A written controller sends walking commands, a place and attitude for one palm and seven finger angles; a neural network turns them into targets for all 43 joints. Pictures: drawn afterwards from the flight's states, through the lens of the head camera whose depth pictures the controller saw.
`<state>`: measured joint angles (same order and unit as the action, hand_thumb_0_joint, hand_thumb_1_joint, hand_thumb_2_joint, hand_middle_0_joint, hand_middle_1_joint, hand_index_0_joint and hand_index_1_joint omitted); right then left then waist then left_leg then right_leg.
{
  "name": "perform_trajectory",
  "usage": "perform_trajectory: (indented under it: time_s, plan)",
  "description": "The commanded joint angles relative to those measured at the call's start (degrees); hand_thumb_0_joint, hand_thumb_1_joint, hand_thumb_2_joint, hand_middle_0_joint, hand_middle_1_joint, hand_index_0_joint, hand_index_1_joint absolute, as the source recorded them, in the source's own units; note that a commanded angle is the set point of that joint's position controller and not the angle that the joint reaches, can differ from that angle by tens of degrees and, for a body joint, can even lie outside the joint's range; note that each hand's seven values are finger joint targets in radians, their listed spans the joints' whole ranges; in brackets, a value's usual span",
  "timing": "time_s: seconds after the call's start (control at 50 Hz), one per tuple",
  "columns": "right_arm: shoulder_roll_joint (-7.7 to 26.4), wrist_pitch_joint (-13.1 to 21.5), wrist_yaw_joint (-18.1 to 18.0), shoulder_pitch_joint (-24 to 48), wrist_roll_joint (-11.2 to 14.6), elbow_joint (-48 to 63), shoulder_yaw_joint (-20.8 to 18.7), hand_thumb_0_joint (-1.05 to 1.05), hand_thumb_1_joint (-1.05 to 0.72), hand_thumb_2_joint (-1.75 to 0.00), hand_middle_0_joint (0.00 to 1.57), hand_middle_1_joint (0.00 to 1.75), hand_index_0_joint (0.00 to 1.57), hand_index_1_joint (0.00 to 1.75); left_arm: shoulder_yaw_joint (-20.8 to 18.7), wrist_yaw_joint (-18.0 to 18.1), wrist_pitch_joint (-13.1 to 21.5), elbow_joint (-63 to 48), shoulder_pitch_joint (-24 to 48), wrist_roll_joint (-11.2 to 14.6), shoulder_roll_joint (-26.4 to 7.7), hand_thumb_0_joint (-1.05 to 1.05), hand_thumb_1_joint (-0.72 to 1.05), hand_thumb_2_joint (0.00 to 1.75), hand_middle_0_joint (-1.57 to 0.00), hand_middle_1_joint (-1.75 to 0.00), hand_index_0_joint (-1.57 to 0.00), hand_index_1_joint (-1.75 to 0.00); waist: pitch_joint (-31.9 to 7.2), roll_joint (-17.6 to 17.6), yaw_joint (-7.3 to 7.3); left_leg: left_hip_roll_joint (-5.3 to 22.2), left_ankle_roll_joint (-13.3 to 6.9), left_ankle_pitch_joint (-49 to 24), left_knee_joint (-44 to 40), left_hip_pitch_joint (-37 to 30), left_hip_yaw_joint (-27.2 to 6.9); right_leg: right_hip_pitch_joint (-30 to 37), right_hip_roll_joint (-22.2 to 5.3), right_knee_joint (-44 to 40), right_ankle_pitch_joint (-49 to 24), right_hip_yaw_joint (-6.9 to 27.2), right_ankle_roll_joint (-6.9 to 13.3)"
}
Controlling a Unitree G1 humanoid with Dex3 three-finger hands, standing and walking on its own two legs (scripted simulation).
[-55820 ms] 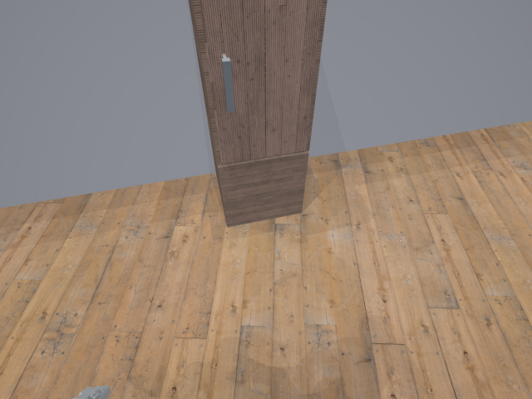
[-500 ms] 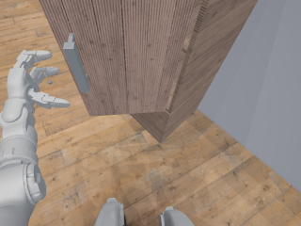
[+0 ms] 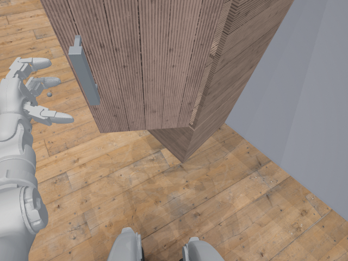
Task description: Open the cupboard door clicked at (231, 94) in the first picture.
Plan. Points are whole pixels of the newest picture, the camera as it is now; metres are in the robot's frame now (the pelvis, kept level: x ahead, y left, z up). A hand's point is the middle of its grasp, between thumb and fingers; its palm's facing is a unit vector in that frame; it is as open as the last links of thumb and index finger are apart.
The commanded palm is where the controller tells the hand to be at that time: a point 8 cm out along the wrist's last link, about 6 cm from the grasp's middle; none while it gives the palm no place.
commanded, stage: move the hooked fingers beside the handle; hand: left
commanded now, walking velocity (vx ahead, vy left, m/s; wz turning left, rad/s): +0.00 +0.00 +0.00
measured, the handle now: (87, 73) +0.53 +0.19 +0.07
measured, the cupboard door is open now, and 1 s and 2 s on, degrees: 52 52 52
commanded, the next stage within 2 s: slide the fingers in behind the handle in 0.42 s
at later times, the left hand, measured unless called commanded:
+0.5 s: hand (53, 92) +0.47 +0.25 +0.07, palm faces +0.10 -1.00 +0.00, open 14.0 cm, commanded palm +0.45 +0.29 +0.07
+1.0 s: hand (65, 92) +0.48 +0.23 +0.07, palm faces +0.11 -0.99 +0.01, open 14.0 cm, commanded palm +0.45 +0.26 +0.07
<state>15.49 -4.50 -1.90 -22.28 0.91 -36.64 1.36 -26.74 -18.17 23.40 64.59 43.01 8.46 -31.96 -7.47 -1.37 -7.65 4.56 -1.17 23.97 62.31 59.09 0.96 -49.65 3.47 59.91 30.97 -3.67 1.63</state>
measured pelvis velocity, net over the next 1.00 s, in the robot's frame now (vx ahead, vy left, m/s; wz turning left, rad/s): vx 0.00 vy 0.01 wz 0.00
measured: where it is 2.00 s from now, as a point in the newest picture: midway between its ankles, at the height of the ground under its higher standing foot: outside the picture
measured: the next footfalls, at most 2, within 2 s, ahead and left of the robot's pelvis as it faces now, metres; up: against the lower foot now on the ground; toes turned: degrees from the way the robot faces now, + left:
none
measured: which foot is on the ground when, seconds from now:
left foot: down 0.00-1.00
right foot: down 0.00-1.00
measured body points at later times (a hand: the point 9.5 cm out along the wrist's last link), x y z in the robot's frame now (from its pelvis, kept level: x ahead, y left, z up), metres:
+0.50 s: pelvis +0.00 +0.01 +0.00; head +0.11 +0.04 +0.43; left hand +0.46 +0.30 +0.07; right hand +0.02 -0.26 -0.11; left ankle +0.05 +0.11 -0.66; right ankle -0.03 -0.11 -0.66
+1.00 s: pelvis +0.00 +0.01 +0.00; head +0.11 +0.03 +0.44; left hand +0.46 +0.28 +0.07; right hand +0.03 -0.26 -0.11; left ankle +0.05 +0.11 -0.66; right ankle -0.03 -0.11 -0.66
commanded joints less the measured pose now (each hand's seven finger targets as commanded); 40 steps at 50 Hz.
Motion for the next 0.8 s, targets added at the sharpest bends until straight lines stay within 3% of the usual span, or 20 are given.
perform_trajectory:
  time_s: [0.0,0.06,0.12,0.18,0.28,0.34,0.36,0.44,0.48,0.52,0.56,0.58,0.68,0.72,0.76,0.78]
  plan:
    - [10.32,1.58,-0.81,-7.05,-0.24,2.37,-3.82,0.0,-0.9,-0.9,0.2,0.3,0.2,0.3,1.3,-0.46,4.99,-12.55,26.06,1.02,-13.08,0.0,-0.5,0.3,-0.3,-1.2,-0.3,-1.2,-23.65,-8.62,-1.0,-1.66,-1.03,-17.52,-5.0,-30.69,-4.97,-3.07,1.02,-8.37,-17.79,2.14,-0.41]
    - [10.36,1.59,-0.81,-7.17,-0.36,2.45,-3.86,0.0,-0.9,-0.9,0.2,0.3,0.2,0.3,2.24,-0.05,3.95,-12.16,26.46,1.07,-11.63,0.0,-0.5,0.3,-0.3,-1.2,-0.3,-1.2,-23.56,-8.92,-0.89,-1.78,-1.06,-17.41,-5.32,-31.3,-5.28,-3.62,0.89,-8.44,-17.02,1.79,-0.25]
    - [10.81,1.36,-0.85,-7.11,-0.4,2.68,-3.61,0.0,-0.9,-0.9,0.2,0.3,0.2,0.3,0.82,0.96,2.42,-9.02,25.98,0.34,-13.86,0.0,-0.5,0.3,-0.3,-1.2,-0.3,-1.2,-21.64,-5.74,-0.81,-1.7,-1.07,-15.49,-5.51,-28.28,-5.5,-3.73,0.71,-8.35,-15.7,1.57,-0.5]
    - [10.81,1.41,-0.71,-6.89,-0.65,3.63,-3.45,0.0,-0.9,-0.9,0.2,0.3,0.2,0.3,-1.48,2.35,3.34,-10.45,25.62,-0.3,-16.36,0.0,-0.5,0.3,-0.3,-1.2,-0.3,-1.2,-24.18,-6.61,0.42,-1.88,-1.01,-16.79,-5.14,-28.26,-5.24,-2.34,0.72,-7.45,-16.73,1.7,-0.36]
    - [10.56,1.3,-0.3,-6.6,-0.91,3.92,-3.57,0.0,-0.9,-0.9,0.2,0.3,0.2,0.3,-2.13,3.38,6.33,-15.36,27.13,-0.89,-17.22,0.0,-0.5,0.3,-0.3,-1.2,-0.3,-1.2,-28.32,-10.42,0.75,-1.46,-0.4,-20.72,-4.76,-32.98,-5.63,-2.61,0.92,-6.57,-18.63,1.57,-0.17]
    - [10.23,1.0,-0.06,-6.62,-0.71,3.64,-3.65,0.0,-0.9,-0.9,0.2,0.3,0.2,0.3,1.98,2.66,5.01,-13.08,26.12,-0.49,-11.72,0.0,-0.5,0.3,-0.3,-1.2,-0.3,-1.2,-25.44,-8.96,-0.67,-1.4,-0.48,-18.84,-5.48,-33.03,-5.78,-3.67,1.16,-7.8,-17.22,1.13,-0.37]
    - [10.31,0.99,-0.1,-7.16,-0.74,3.68,-3.67,0.0,-0.9,-0.9,0.2,0.3,0.2,0.3,1.54,2.3,4.66,-12.25,25.27,-0.09,-11.68,0.0,-0.5,0.3,-0.3,-1.2,-0.3,-1.2,-25.17,-8.31,-0.35,-1.5,-0.55,-19.19,-5.48,-32.78,-5.88,-3.26,1.27,-7.79,-17.43,1.03,-0.15]
    - [10.66,0.49,-0.49,-7.23,-0.35,3.56,-3.57,0.0,-0.9,-0.9,0.2,0.3,0.2,0.3,2.09,1.06,1.76,-7.77,23.88,0.32,-11.73,0.0,-0.5,0.3,-0.3,-1.2,-0.3,-1.2,-21.04,-3.9,-1.34,-1.82,-1.21,-16.01,-5.56,-27.02,-5.03,-2.31,0.97,-8.59,-17.27,1.43,-0.69]
    - [10.74,0.57,-0.58,-7.22,-0.51,3.62,-3.5,0.0,-0.9,-0.9,0.2,0.3,0.2,0.3,0.4,1.18,2.67,-9.44,24.61,0.23,-13.9,0.0,-0.5,0.3,-0.3,-1.2,-0.3,-1.2,-22.4,-5.95,-0.32,-1.81,-1.01,-16.99,-5.4,-27.99,-5.13,-2.57,0.85,-7.97,-17.48,1.48,-0.4]
    - [10.47,0.75,-0.49,-6.97,-0.65,3.62,-3.55,0.0,-0.9,-0.9,0.2,0.3,0.2,0.3,0.94,1.57,3.71,-11.0,25.89,0.35,-12.94,0.0,-0.5,0.3,-0.3,-1.2,-0.3,-1.2,-22.92,-6.13,-0.66,-1.72,-0.98,-16.44,-5.1,-28.36,-5.31,-3.52,0.86,-7.83,-16.44,1.54,-0.43]
    - [9.96,1.15,-0.31,-7.14,-0.96,3.31,-3.67,0.0,-0.9,-0.9,0.2,0.3,0.2,0.3,1.98,2.2,5.69,-14.48,28.45,0.55,-11.15,0.0,-0.5,0.3,-0.3,-1.2,-0.3,-1.2,-24.61,-9.28,-0.71,-1.52,-0.6,-18.39,-4.96,-31.98,-6.1,-4.95,1.04,-7.12,-16.52,1.14,0.04]
    - [10.08,1.21,-0.14,-6.97,-1.01,3.28,-3.92,0.0,-0.9,-0.9,0.2,0.3,0.2,0.3,1.37,2.52,6.36,-15.54,27.3,0.45,-11.32,0.0,-0.5,0.3,-0.3,-1.2,-0.3,-1.2,-27.0,-10.54,0.02,-1.4,-0.37,-19.86,-4.82,-34.01,-6.09,-4.99,1.04,-7.01,-17.14,1.17,0.01]
    - [10.25,0.83,0.02,-7.37,-0.85,2.82,-3.99,0.0,-0.9,-0.9,0.2,0.3,0.2,0.3,0.69,3.33,5.17,-13.39,25.1,0.05,-11.85,0.0,-0.5,0.3,-0.3,-1.2,-0.3,-1.2,-26.94,-7.76,-0.03,-1.56,-0.61,-20.53,-4.52,-31.68,-5.55,-2.8,0.95,-6.79,-19.3,1.29,-0.29]
    - [9.93,0.66,0.21,-7.1,-0.75,3.17,-3.84,0.0,-0.9,-0.9,0.2,0.3,0.2,0.3,2.71,3.62,3.87,-12.83,24.97,-0.08,-9.42,0.0,-0.5,0.3,-0.3,-1.2,-0.3,-1.2,-25.0,-7.69,-0.3,-1.74,-0.66,-19.05,-5.05,-31.03,-5.46,-2.88,0.97,-7.44,-18.43,1.14,-0.39]
    - [10.12,0.54,0.15,-7.45,-0.82,3.31,-3.83,0.0,-0.9,-0.9,0.2,0.3,0.2,0.3,1.25,4.23,3.58,-12.89,24.63,-0.22,-11.1,0.0,-0.5,0.3,-0.3,-1.2,-0.3,-1.2,-24.43,-6.57,-0.03,-1.85,-0.81,-18.6,-5.04,-30.0,-5.35,-1.83,1.07,-7.51,-18.45,1.21,-0.25]
    - [10.04,0.56,0.13,-6.91,-0.74,3.59,-3.93,0.0,-0.9,-0.9,0.2,0.3,0.2,0.3,1.17,4.64,3.87,-14.56,25.26,-0.43,-11.35,0.0,-0.5,0.3,-0.3,-1.2,-0.3,-1.2,-25.68,-8.1,0.2,-1.87,-0.73,-19.52,-5.08,-30.75,-5.08,-1.68,0.92,-7.42,-19.37,1.46,-0.34]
